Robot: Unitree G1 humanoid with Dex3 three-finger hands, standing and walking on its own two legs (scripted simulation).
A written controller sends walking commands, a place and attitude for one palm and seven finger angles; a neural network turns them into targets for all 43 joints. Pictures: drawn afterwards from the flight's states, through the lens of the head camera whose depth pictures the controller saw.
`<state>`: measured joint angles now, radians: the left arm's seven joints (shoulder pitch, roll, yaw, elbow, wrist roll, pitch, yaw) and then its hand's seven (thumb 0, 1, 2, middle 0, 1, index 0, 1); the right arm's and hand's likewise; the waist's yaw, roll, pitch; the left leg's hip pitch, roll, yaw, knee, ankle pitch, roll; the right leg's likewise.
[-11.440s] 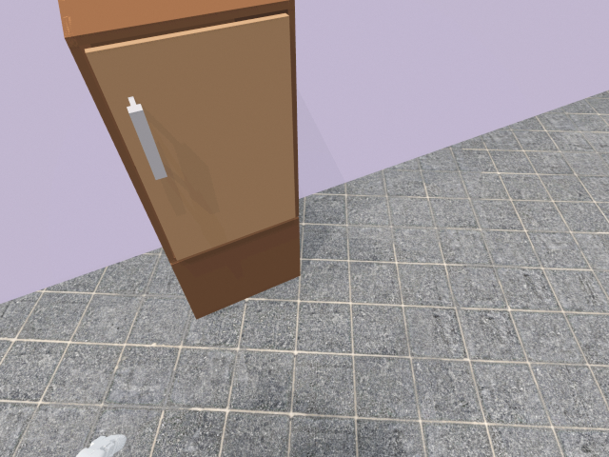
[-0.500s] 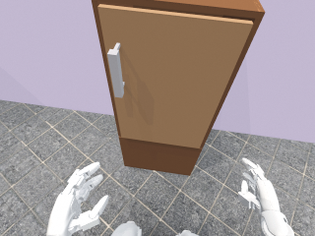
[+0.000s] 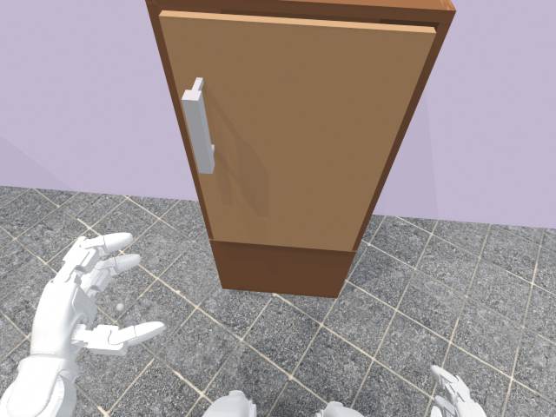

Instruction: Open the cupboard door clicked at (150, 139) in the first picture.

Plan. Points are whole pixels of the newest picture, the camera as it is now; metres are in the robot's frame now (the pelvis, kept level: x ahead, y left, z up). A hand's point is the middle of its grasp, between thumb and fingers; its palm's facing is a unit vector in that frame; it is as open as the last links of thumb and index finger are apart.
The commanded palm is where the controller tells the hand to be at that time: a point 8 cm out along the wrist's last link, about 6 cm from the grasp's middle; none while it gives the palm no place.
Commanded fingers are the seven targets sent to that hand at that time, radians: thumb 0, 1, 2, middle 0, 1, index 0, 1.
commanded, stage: raise the hand with hooked fingers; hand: left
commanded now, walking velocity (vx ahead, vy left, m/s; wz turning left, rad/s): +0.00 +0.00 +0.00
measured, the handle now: (203, 127) +0.55 +0.16 +0.09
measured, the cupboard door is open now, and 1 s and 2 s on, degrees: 0 0 0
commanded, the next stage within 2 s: move the hooked fingers beside the handle in 1.10 s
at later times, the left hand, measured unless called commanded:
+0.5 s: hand (81, 260) +0.29 +0.26 +0.10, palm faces +0.00 -1.00 -0.06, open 13.9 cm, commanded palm +0.27 +0.31 +0.10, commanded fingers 0.00 -0.50 0.30 -0.30 -1.20 -0.30 -1.20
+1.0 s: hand (78, 241) +0.30 +0.27 +0.11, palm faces +0.02 -1.00 -0.05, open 14.0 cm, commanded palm +0.28 +0.32 +0.11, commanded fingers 0.00 -0.50 0.30 -0.30 -1.20 -0.30 -1.20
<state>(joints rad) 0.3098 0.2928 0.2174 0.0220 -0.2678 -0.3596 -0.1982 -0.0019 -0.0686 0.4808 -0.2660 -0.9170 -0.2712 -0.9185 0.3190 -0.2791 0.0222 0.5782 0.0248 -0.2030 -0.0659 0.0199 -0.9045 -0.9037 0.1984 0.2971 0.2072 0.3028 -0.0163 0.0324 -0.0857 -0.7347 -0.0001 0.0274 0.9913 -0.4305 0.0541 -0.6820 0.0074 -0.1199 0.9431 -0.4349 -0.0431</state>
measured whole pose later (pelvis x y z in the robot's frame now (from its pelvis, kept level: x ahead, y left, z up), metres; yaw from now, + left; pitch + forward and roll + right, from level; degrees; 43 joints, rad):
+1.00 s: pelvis +0.01 +0.00 +0.03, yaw +0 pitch +6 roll -2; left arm -0.05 0.42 0.43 0.43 -0.34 -0.26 -0.49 -0.02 -0.50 0.30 -0.30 -1.20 -0.30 -1.20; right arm 0.29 -0.29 0.05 0.59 0.04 -0.22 -0.08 0.02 -0.91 -0.90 0.20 0.30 0.21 0.30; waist -0.01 0.02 -0.05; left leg -0.54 0.00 0.04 0.80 -0.37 0.05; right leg -0.50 0.02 -0.10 0.75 -0.36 -0.04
